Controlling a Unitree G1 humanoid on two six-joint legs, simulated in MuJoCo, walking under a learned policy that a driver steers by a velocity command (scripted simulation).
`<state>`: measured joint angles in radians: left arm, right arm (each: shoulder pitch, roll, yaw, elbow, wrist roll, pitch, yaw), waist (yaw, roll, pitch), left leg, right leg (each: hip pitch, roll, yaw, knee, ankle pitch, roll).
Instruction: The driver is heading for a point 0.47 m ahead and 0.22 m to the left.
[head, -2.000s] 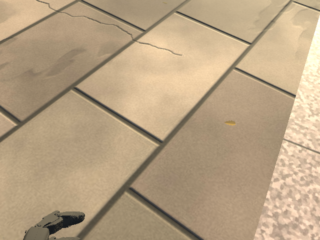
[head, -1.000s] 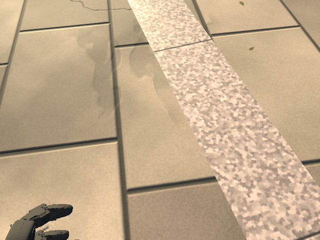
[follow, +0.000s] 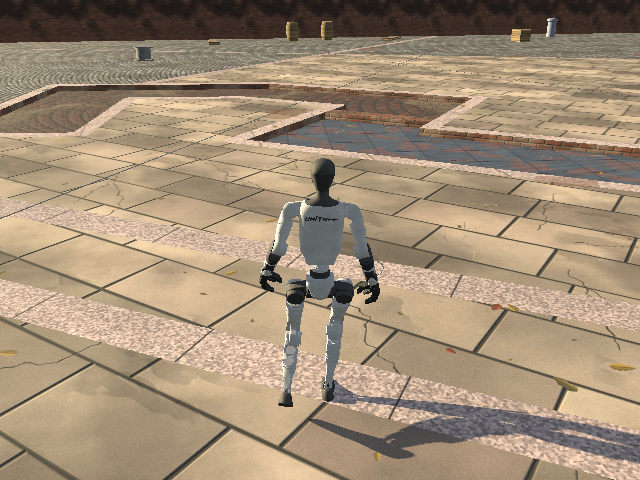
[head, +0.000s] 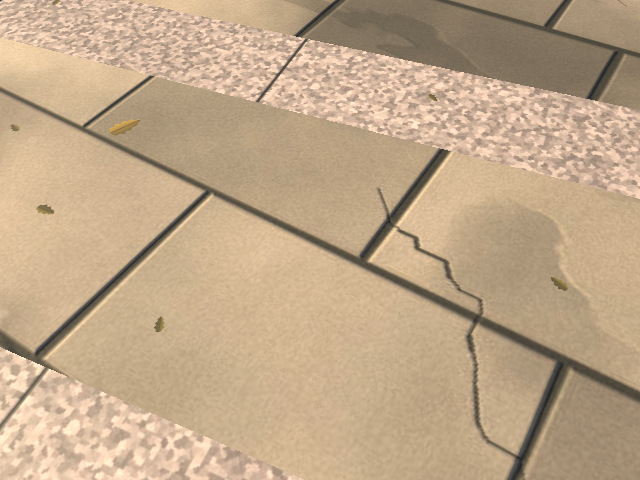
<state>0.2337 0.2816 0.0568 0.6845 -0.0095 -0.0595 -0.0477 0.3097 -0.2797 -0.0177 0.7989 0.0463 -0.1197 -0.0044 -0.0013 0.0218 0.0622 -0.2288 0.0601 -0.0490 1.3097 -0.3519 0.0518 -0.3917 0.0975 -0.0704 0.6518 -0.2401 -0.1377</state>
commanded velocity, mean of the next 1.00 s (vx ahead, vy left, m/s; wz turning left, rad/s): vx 0.56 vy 0.00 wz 0.04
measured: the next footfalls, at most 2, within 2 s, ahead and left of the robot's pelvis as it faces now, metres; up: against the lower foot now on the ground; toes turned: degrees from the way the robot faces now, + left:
left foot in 0.38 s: +0.61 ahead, +0.12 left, +0.00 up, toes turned +2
right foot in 0.78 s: +0.86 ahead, -0.06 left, +0.00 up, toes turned +9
